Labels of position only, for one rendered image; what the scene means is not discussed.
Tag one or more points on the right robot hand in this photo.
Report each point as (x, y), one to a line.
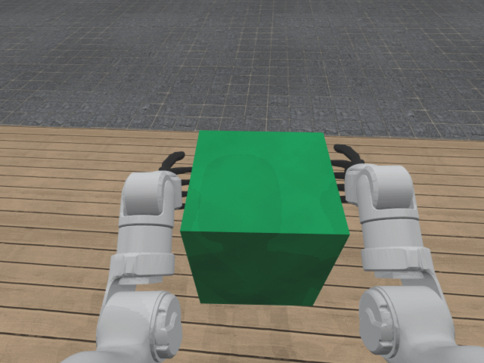
(355, 159)

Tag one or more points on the right robot forearm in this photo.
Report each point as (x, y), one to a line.
(389, 217)

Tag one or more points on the robot right upper arm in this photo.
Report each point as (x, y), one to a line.
(411, 324)

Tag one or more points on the carton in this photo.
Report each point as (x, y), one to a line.
(263, 222)

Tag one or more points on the left robot forearm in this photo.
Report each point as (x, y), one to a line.
(146, 219)

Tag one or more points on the left robot hand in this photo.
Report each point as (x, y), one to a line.
(168, 163)

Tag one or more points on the robot left upper arm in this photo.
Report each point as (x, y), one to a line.
(136, 327)

